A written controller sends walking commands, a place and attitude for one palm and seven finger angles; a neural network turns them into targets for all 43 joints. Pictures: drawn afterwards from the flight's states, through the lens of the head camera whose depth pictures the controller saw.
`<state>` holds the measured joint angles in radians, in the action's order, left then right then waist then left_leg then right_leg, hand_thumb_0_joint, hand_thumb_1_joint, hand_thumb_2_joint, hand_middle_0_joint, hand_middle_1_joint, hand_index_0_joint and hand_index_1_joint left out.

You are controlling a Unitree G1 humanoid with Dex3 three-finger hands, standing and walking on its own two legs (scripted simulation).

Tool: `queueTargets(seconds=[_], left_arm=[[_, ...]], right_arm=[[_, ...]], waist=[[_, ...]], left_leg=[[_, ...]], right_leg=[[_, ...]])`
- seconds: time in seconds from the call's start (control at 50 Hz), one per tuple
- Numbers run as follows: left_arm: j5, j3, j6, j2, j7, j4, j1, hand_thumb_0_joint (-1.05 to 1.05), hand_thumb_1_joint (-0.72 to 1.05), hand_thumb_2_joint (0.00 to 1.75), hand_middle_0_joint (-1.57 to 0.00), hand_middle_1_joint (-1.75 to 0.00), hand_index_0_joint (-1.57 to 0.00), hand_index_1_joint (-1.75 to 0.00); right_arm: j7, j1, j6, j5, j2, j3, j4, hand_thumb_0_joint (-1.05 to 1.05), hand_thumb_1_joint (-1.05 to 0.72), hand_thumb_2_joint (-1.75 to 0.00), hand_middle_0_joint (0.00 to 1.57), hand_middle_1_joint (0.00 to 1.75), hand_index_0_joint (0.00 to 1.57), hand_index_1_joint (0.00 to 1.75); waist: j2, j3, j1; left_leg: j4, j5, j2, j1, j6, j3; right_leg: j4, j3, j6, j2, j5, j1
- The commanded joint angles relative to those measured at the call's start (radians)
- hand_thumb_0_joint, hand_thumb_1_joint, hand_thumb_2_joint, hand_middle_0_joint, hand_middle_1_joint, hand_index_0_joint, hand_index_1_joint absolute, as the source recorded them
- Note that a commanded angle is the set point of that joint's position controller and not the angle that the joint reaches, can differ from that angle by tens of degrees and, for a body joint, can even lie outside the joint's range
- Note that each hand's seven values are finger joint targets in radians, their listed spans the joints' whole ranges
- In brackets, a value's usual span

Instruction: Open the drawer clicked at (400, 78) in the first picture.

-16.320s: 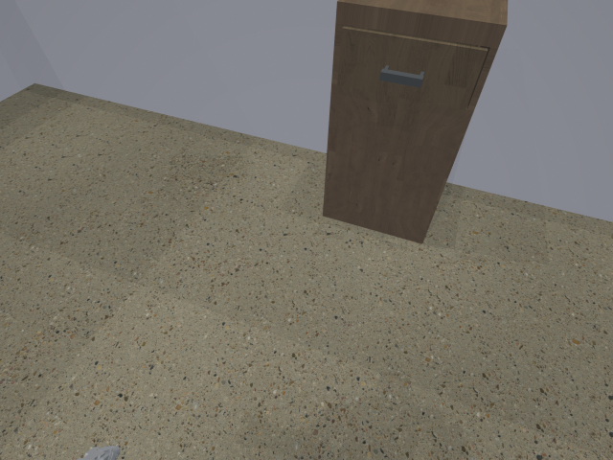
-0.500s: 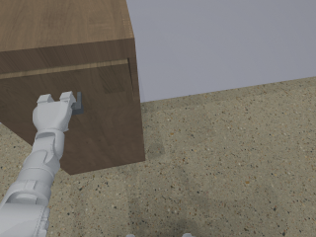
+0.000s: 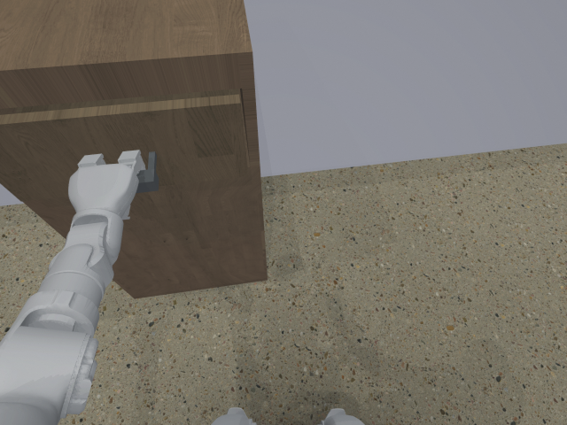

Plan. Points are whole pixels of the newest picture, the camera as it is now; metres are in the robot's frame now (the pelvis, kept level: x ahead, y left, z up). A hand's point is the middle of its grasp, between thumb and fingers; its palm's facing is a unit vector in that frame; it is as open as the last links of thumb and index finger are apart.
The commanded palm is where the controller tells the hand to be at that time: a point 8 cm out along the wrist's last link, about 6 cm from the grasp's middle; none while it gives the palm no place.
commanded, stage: pull the drawer open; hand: left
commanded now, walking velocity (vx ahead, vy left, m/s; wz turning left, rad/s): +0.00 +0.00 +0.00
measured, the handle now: (118, 172) +0.49 +0.27 +0.02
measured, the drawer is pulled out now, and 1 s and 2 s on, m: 0.03 0.09 0.27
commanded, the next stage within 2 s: none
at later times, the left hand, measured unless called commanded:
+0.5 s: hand (119, 221) +0.41 +0.26 +0.00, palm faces -0.04 -0.04 -1.00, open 6.1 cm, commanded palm +0.36 +0.25 +0.05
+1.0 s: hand (115, 244) +0.37 +0.25 +0.00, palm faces -0.07 -0.01 -1.00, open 6.1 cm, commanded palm +0.35 +0.24 +0.05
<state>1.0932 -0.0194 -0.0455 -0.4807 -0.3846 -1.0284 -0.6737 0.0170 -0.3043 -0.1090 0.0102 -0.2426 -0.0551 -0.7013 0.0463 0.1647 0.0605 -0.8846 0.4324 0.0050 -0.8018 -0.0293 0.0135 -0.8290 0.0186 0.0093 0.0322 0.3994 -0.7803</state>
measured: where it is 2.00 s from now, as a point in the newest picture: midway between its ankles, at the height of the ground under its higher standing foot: outside the picture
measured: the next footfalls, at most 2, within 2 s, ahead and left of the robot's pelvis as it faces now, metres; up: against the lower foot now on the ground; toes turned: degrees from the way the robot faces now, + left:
none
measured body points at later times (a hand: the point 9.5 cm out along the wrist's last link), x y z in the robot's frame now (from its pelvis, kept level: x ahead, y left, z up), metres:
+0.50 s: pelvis +0.01 +0.00 +0.01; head +0.09 +0.00 +0.45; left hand +0.41 +0.26 +0.05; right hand +0.03 -0.27 -0.12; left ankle -0.02 +0.10 -0.69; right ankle -0.01 -0.12 -0.69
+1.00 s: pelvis +0.01 +0.00 +0.01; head +0.08 -0.01 +0.46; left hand +0.37 +0.25 +0.05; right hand +0.17 -0.24 -0.11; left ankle -0.02 +0.10 -0.69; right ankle -0.01 -0.12 -0.69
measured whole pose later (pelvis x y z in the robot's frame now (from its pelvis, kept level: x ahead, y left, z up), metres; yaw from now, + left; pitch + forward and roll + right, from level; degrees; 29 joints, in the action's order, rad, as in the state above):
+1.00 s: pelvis +0.01 +0.00 +0.01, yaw +1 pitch +15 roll -1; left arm 1.08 -0.11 0.05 -0.36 -0.36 -0.71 -0.39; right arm 0.04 -0.17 -0.10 0.01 -0.22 -0.04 -0.65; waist 0.05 0.15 -0.02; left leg -0.81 0.43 0.02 -0.64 -0.03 0.02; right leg -0.77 0.02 0.01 0.01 0.41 -0.63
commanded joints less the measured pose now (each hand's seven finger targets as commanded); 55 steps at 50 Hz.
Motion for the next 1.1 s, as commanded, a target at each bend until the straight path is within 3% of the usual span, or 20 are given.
queueTargets(seconds=[0.0,0.08,0.12,0.18,0.22,0.24,0.3,0.36,0.48,0.64,0.68,0.7,0.74,0.78,0.8,0.86,0.9,0.96,1.02,1.08], left_arm=[[0.001,0.059,-0.019,-0.224,-0.037,0.142,-0.386,0.0,0.9,0.9,-0.4,-1.35,-0.4,-1.35],[-0.001,0.082,-0.031,-0.273,-0.041,0.168,-0.431,0.0,0.9,0.9,-0.4,-1.35,-0.4,-1.35],[-0.006,0.074,-0.026,-0.266,-0.038,0.133,-0.413,0.0,0.9,0.9,-0.4,-1.35,-0.4,-1.35],[-0.008,0.069,-0.03,-0.268,-0.037,0.13,-0.422,0.0,0.9,0.9,-0.4,-1.35,-0.4,-1.35],[-0.015,0.091,-0.033,-0.273,-0.034,0.133,-0.333,0.0,0.9,0.9,-0.4,-1.35,-0.4,-1.35],[-0.025,0.063,-0.034,-0.224,-0.029,0.137,-0.286,0.0,0.9,0.9,-0.4,-1.35,-0.4,-1.35],[-0.036,0.071,-0.049,-0.191,-0.023,0.202,-0.155,0.0,0.9,0.9,-0.4,-1.35,-0.4,-1.35],[-0.055,0.086,-0.046,-0.17,-0.026,0.283,-0.001,0.0,0.9,0.9,-0.4,-1.35,-0.4,-1.35],[-0.06,0.073,0.015,-0.118,-0.052,0.453,0.174,0.0,0.9,0.9,-0.4,-1.35,-0.4,-1.35],[-0.071,0.051,0.134,-0.042,-0.054,0.716,0.457,0.0,0.9,0.9,-0.4,-1.35,-0.4,-1.35],[-0.037,0.047,0.147,-0.104,-0.064,0.689,0.097,0.0,0.9,0.9,-0.4,-1.35,-0.4,-1.35],[-0.014,0.055,0.155,-0.121,-0.067,0.613,0.052,0.0,0.9,0.9,-0.4,-1.35,-0.4,-1.35],[0.002,0.01,0.166,-0.067,-0.06,0.564,0.061,0.0,0.9,0.9,-0.4,-1.35,-0.4,-1.35],[0.006,0.007,0.162,-0.084,-0.048,0.588,-0.009,0.0,0.9,0.9,-0.4,-1.35,-0.4,-1.35],[0.001,-0.022,0.164,-0.049,-0.038,0.56,-0.004,0.0,0.9,0.9,-0.4,-1.35,-0.4,-1.35],[-0.012,-0.009,0.134,-0.068,-0.013,0.543,-0.047,0.0,0.9,0.9,-0.4,-1.35,-0.4,-1.35],[-0.012,-0.032,0.109,-0.037,-0.002,0.5,-0.051,0.0,0.9,0.9,-0.4,-1.35,-0.4,-1.35],[-0.012,0.016,0.061,-0.091,0.003,0.457,-0.071,0.0,0.9,0.9,-0.4,-1.35,-0.4,-1.35],[-0.019,-0.009,0.021,-0.036,-0.004,0.505,0.039,0.0,0.9,0.9,-0.4,-1.35,-0.4,-1.35],[-0.033,0.043,0.01,-0.072,-0.015,0.521,0.169,0.0,0.9,0.9,-0.4,-1.35,-0.4,-1.35]], right_arm=[[0.009,-0.135,0.024,0.003,-0.164,-0.052,0.045,0.0,-0.9,-0.9,0.2,0.3,0.2,0.3],[0.011,-0.147,0.031,0.001,-0.168,-0.051,0.038,0.0,-0.9,-0.9,0.2,0.3,0.2,0.3],[0.012,-0.15,0.032,-0.002,-0.169,-0.05,0.032,0.0,-0.9,-0.9,0.2,0.3,0.2,0.3],[0.015,-0.155,0.036,-0.004,-0.173,-0.049,0.029,0.0,-0.9,-0.9,0.2,0.3,0.2,0.3],[0.01,-0.15,0.036,-0.005,-0.172,-0.051,0.034,0.0,-0.9,-0.9,0.2,0.3,0.2,0.3],[0.009,-0.143,0.038,-0.003,-0.167,-0.054,0.043,0.0,-0.9,-0.9,0.2,0.3,0.2,0.3],[0.003,-0.124,0.037,-0.006,-0.157,-0.06,0.061,0.0,-0.9,-0.9,0.2,0.3,0.2,0.3],[-0.002,-0.089,0.037,-0.01,-0.157,-0.063,0.087,0.0,-0.9,-0.9,0.2,0.3,0.2,0.3],[-0.008,-0.024,0.041,-0.021,-0.157,-0.061,0.121,0.0,-0.9,-0.9,0.2,0.3,0.2,0.3],[-0.023,0.059,0.052,-0.014,-0.142,-0.051,0.17,0.0,-0.9,-0.9,0.2,0.3,0.2,0.3],[0.0,0.046,0.041,-0.009,-0.158,-0.04,0.131,0.0,-0.9,-0.9,0.2,0.3,0.2,0.3],[0.011,0.033,0.04,-0.004,-0.151,-0.043,0.113,0.0,-0.9,-0.9,0.2,0.3,0.2,0.3],[0.02,0.036,0.037,-0.003,-0.138,-0.041,0.118,0.0,-0.9,-0.9,0.2,0.3,0.2,0.3],[0.023,0.038,0.029,-0.003,-0.135,-0.039,0.116,0.0,-0.9,-0.9,0.2,0.3,0.2,0.3],[0.025,0.036,0.026,-0.002,-0.131,-0.043,0.113,0.0,-0.9,-0.9,0.2,0.3,0.2,0.3],[0.035,0.035,0.022,0.001,-0.133,-0.04,0.113,0.0,-0.9,-0.9,0.2,0.3,0.2,0.3],[0.039,0.04,0.022,0.0,-0.125,-0.036,0.118,0.0,-0.9,-0.9,0.2,0.3,0.2,0.3],[0.043,0.034,0.028,0.001,-0.129,-0.036,0.116,0.0,-0.9,-0.9,0.2,0.3,0.2,0.3],[0.033,0.052,0.037,-0.001,-0.116,-0.037,0.143,0.0,-0.9,-0.9,0.2,0.3,0.2,0.3],[0.025,0.064,0.039,-0.006,-0.119,-0.037,0.157,0.0,-0.9,-0.9,0.2,0.3,0.2,0.3]], waist=[[0.022,0.355,0.045],[0.032,0.403,0.046],[0.019,0.353,0.051],[0.01,0.366,0.058],[0.02,0.372,0.022],[0.032,0.373,0.018],[0.051,0.407,-0.022],[0.018,0.404,-0.042],[-0.003,0.319,-0.047],[0.015,0.308,-0.077],[0.028,0.241,-0.003],[0.017,0.222,0.0],[0.039,0.245,-0.013],[0.078,0.319,-0.023],[0.068,0.31,-0.015],[0.014,0.333,-0.015],[0.004,0.294,-0.011],[-0.031,0.286,-0.019],[-0.011,0.324,-0.048],[-0.044,0.314,-0.067]], left_leg=[[0.071,-0.363,0.013,0.252,-0.011,-0.004],[0.072,-0.34,0.015,0.231,-0.017,-0.009],[0.079,-0.315,0.016,0.204,-0.019,-0.014],[0.082,-0.299,0.017,0.198,-0.023,-0.012],[0.096,-0.311,0.016,0.209,-0.019,-0.017],[0.097,-0.319,0.017,0.226,-0.019,-0.024],[0.108,-0.386,0.01,0.271,-0.012,-0.029],[0.12,-0.445,0.004,0.288,-0.012,-0.032],[0.147,-0.528,-0.01,0.34,-0.01,-0.029],[0.144,-0.773,-0.032,0.459,0.01,0.001],[0.139,-0.69,-0.032,0.45,0.017,0.018],[0.137,-0.644,-0.025,0.437,0.018,0.016],[0.14,-0.636,-0.015,0.461,0.023,0.011],[0.132,-0.707,-0.017,0.515,0.032,0.02],[0.125,-0.708,-0.014,0.518,0.033,0.018],[0.12,-0.686,-0.006,0.487,0.022,0.015],[0.121,-0.621,0.002,0.452,0.014,0.009],[0.121,-0.53,0.013,0.389,0.004,-0.001],[0.123,-0.505,0.017,0.384,0.0,-0.014],[0.133,-0.451,0.02,0.334,-0.005,-0.026]], right_leg=[[0.077,-0.002,0.03,0.028,-0.298,0.139],[0.081,-0.014,0.025,0.026,-0.299,0.167],[0.092,-0.012,0.023,0.027,-0.283,0.16],[0.097,-0.017,0.021,0.027,-0.271,0.16],[0.096,-0.012,0.026,0.028,-0.275,0.184],[0.1,-0.011,0.028,0.03,-0.286,0.193],[0.092,-0.006,0.034,0.032,-0.333,0.23],[0.098,-0.006,0.036,0.032,-0.385,0.275],[0.115,0.008,0.03,0.03,-0.418,0.278],[0.104,0.024,0.024,0.02,-0.513,0.313],[0.105,0.029,0.02,0.019,-0.446,0.22],[0.103,0.034,0.025,0.022,-0.401,0.202],[0.109,0.034,0.033,0.021,-0.386,0.202],[0.1,0.028,0.034,0.018,-0.409,0.209],[0.102,0.03,0.035,0.019,-0.41,0.207],[0.102,0.023,0.034,0.017,-0.441,0.247],[0.105,0.022,0.033,0.015,-0.419,0.233],[0.107,0.011,0.035,0.013,-0.411,0.258],[0.104,0.006,0.036,0.014,-0.413,0.277],[0.112,-0.007,0.034,0.015,-0.423,0.325]])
